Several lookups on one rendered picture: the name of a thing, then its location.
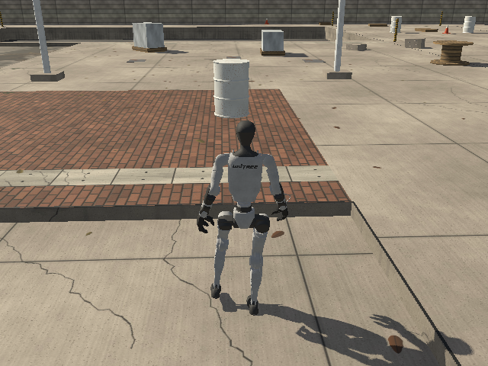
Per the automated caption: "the robot torso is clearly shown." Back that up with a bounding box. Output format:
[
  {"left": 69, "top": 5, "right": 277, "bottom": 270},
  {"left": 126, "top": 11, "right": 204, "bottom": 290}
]
[{"left": 227, "top": 150, "right": 263, "bottom": 229}]

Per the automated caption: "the right robot upper arm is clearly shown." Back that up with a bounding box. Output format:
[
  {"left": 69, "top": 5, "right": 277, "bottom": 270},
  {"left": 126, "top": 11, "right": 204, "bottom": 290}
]
[{"left": 261, "top": 154, "right": 281, "bottom": 195}]

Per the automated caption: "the right robot hand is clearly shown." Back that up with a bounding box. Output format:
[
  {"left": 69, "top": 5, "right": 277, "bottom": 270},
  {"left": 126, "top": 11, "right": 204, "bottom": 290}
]
[{"left": 271, "top": 207, "right": 288, "bottom": 221}]

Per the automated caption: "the robot left forearm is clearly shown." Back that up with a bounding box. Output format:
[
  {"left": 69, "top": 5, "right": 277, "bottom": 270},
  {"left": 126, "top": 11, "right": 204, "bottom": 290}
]
[{"left": 199, "top": 184, "right": 216, "bottom": 218}]

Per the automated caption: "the left robot upper arm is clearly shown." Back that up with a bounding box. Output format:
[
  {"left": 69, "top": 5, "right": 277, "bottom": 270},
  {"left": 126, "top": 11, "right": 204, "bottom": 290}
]
[{"left": 208, "top": 153, "right": 230, "bottom": 196}]

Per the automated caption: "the robot right forearm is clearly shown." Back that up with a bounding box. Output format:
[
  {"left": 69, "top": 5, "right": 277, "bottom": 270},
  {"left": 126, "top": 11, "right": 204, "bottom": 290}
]
[{"left": 274, "top": 183, "right": 287, "bottom": 210}]

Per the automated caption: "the left robot hand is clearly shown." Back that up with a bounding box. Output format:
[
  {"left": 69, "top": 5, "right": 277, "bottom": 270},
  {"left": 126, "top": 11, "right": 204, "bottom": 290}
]
[{"left": 197, "top": 214, "right": 214, "bottom": 233}]

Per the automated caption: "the robot right foot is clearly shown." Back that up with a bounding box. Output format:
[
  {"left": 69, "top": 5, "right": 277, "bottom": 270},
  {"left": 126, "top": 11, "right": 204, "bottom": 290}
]
[{"left": 246, "top": 295, "right": 258, "bottom": 316}]

